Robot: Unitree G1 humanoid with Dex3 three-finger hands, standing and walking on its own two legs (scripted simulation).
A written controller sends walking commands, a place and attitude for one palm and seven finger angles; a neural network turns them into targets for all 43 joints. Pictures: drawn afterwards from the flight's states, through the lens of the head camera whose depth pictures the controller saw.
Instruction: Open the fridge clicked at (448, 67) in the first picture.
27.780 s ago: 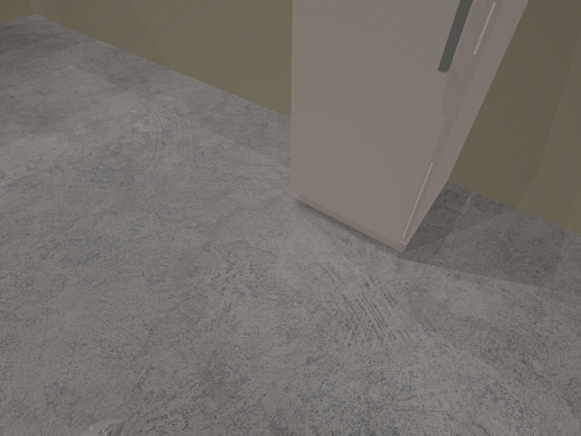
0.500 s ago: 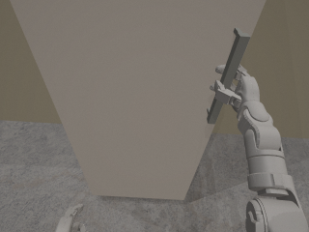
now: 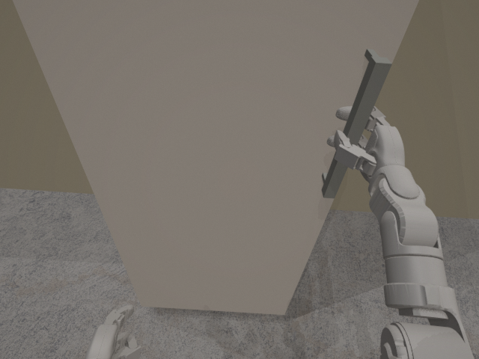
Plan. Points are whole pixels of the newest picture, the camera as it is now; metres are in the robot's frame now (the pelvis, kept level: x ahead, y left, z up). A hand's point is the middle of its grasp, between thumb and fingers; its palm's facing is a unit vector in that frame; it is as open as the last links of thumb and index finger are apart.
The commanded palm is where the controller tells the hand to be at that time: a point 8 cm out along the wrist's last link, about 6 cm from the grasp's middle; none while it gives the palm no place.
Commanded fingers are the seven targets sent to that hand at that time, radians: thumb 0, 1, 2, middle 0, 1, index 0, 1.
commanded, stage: grip the handle and tug to test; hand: right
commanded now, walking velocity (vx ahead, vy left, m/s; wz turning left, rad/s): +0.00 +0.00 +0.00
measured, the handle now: (346, 132) +0.45 -0.14 +0.20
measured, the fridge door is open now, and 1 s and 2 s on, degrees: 0 20 53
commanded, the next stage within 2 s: pull the door a little, standing still in 0.12 s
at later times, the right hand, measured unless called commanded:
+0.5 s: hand (345, 164) +0.36 -0.12 +0.20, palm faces -0.02 +1.00 -0.01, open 6.2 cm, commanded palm +0.31 -0.18 +0.21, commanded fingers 0.00 -0.90 -0.90 0.45 1.40 0.45 1.40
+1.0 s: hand (337, 249) +0.22 -0.09 +0.19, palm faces -0.03 +0.98 -0.20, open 7.4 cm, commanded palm +0.19 -0.14 +0.20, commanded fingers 0.00 -0.90 -0.90 0.45 1.40 0.45 1.40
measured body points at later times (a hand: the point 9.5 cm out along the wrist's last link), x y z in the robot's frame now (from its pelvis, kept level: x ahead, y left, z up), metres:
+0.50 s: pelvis +0.01 +0.00 +0.00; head -0.02 +0.02 +0.45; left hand +0.21 +0.23 -0.08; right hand +0.35 -0.17 +0.21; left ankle -0.02 +0.13 -0.74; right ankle -0.04 -0.14 -0.74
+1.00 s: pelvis -0.05 +0.00 -0.01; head -0.04 +0.03 +0.44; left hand +0.14 +0.20 -0.10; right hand +0.21 -0.14 +0.20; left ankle -0.05 +0.10 -0.73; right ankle -0.04 -0.14 -0.74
